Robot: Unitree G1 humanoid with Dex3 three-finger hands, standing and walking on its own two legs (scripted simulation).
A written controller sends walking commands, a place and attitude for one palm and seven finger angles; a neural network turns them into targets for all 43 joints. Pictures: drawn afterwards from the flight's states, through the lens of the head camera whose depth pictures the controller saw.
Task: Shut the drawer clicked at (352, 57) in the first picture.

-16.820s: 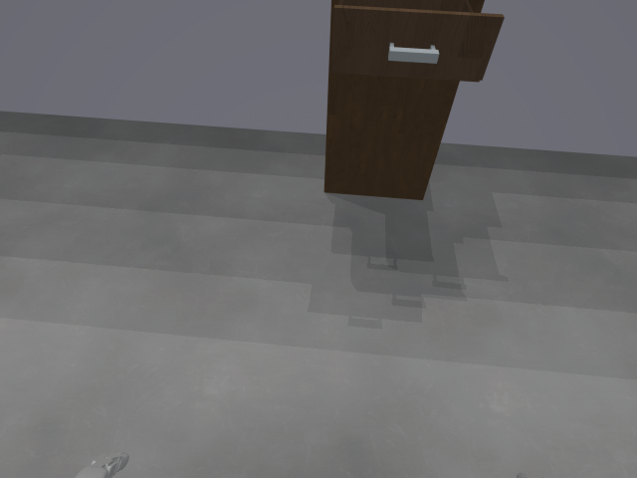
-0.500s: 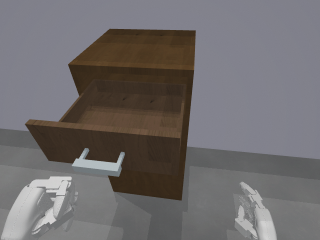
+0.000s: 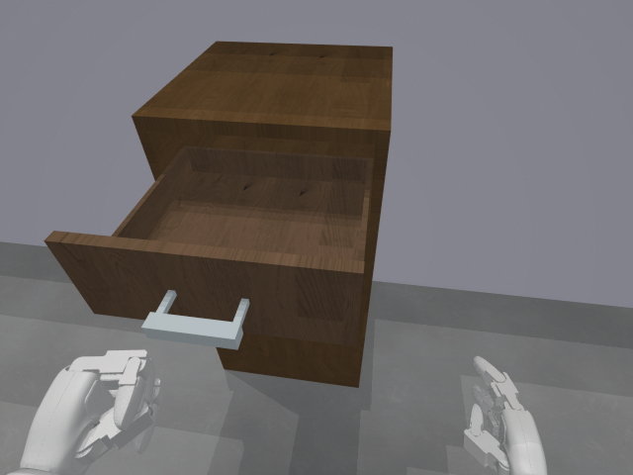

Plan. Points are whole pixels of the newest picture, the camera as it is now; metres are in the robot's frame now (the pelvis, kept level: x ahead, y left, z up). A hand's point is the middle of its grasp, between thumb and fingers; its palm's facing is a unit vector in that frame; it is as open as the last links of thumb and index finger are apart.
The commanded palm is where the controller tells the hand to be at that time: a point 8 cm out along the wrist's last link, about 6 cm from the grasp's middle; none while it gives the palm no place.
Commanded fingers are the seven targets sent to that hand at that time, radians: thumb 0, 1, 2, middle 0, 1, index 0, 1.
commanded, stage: bring the fist close to the handle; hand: left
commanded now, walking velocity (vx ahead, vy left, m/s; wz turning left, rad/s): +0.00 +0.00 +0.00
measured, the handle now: (199, 316) +0.29 +0.20 +0.06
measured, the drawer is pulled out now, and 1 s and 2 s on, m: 0.29 0.29 0.24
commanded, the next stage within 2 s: push the drawer shut in 1.12 s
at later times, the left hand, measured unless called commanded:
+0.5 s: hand (190, 393) +0.18 +0.17 +0.08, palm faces -0.01 -1.00 -0.06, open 3.3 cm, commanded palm +0.15 +0.22 +0.08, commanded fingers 0.00 0.90 0.90 -1.40 -1.60 -1.40 -1.60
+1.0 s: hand (207, 385) +0.20 +0.16 +0.06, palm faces -0.01 -1.00 -0.07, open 3.3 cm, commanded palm +0.17 +0.22 +0.06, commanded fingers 0.00 0.90 0.90 -1.40 -1.60 -1.40 -1.60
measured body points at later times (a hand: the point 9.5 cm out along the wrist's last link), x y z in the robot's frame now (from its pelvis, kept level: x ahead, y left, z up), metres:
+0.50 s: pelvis +0.00 +0.01 -0.01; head +0.01 -0.01 +0.44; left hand +0.18 +0.22 +0.09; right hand +0.18 -0.22 -0.08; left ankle +0.02 +0.12 -0.72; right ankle -0.02 -0.10 -0.72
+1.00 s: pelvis +0.01 +0.00 -0.02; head +0.04 -0.02 +0.42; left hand +0.20 +0.21 +0.07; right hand +0.18 -0.24 -0.10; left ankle +0.02 +0.12 -0.72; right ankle -0.02 -0.10 -0.72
